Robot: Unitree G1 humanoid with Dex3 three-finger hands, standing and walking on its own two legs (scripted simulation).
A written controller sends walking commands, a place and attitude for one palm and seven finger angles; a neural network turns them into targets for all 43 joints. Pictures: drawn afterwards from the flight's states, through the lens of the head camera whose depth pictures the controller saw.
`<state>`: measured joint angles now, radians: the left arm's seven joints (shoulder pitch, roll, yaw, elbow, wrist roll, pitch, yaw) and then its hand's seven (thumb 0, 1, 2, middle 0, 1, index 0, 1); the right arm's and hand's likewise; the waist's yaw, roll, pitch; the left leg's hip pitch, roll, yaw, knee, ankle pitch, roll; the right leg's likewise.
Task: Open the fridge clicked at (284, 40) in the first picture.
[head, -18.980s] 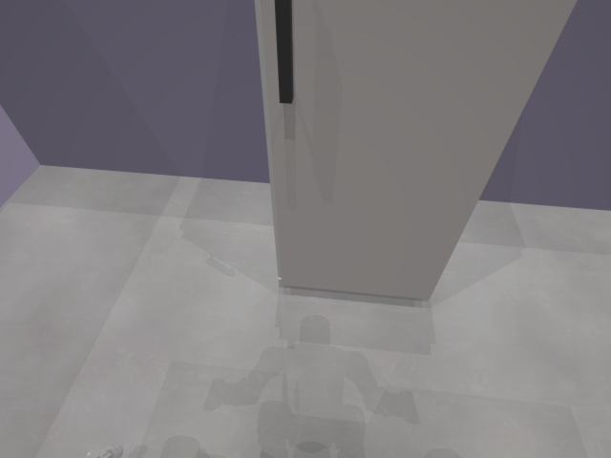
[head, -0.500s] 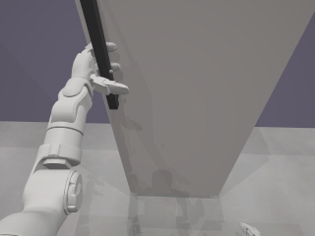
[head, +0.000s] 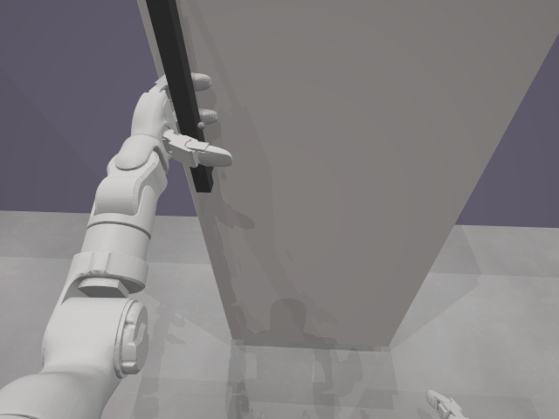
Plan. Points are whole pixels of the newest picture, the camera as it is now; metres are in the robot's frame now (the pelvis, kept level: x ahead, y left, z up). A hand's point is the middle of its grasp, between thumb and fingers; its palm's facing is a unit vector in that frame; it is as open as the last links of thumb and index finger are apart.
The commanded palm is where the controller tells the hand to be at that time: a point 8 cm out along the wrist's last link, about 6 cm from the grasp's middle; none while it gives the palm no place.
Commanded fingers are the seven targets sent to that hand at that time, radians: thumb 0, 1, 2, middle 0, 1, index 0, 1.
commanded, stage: slide the fingers in behind the handle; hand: left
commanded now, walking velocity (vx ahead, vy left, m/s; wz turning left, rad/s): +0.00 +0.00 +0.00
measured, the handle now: (187, 88) +0.49 +0.15 +0.26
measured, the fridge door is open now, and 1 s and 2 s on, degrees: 0 0 0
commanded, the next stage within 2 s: grip the handle and tug to test in 0.16 s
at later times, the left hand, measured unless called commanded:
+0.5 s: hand (198, 127) +0.43 +0.13 +0.23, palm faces +0.01 -1.00 +0.00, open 12.8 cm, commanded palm +0.40 +0.17 +0.23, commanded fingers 0.00 0.11 0.56 -0.37 -1.29 -0.37 -1.29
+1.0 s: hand (198, 126) +0.43 +0.13 +0.23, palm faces +0.03 -1.00 -0.02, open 5.9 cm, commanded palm +0.41 +0.17 +0.23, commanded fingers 0.00 0.90 0.90 -0.45 -1.40 -0.45 -1.40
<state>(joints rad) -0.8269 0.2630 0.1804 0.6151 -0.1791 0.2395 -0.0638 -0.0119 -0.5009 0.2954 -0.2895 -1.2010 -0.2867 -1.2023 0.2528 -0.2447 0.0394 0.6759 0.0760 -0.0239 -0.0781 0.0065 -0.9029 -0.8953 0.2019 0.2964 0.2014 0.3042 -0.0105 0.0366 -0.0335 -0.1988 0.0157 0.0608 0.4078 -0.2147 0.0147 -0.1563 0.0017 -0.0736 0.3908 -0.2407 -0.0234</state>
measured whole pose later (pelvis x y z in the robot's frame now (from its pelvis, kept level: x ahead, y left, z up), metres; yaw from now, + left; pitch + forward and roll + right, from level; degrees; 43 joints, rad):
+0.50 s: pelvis +0.00 +0.01 +0.00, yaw +0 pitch +0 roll +0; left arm -0.79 0.23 0.15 0.52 -0.17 0.30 -0.03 -0.01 -0.29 0.39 -0.29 -1.23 -0.28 -1.23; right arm 0.23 -0.24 0.04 0.67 0.07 -0.01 -0.07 0.01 -0.90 -0.90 0.20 0.30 0.20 0.30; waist 0.00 0.04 -0.04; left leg -0.19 0.01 0.06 0.41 -0.22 0.02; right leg -0.14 -0.01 -0.07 0.39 -0.24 -0.02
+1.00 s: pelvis +0.00 +0.00 +0.00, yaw +2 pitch +0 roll +0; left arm -0.85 0.23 0.13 0.59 -0.17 0.27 -0.01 0.01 0.68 0.80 -0.39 -1.37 -0.36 -1.38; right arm 0.25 -0.24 0.04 0.70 0.07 -0.02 -0.08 0.01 -0.90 -0.90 0.20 0.30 0.20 0.30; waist 0.01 0.04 -0.03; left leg -0.20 0.00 0.04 0.41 -0.21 0.02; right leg -0.15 -0.01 -0.10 0.39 -0.25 -0.02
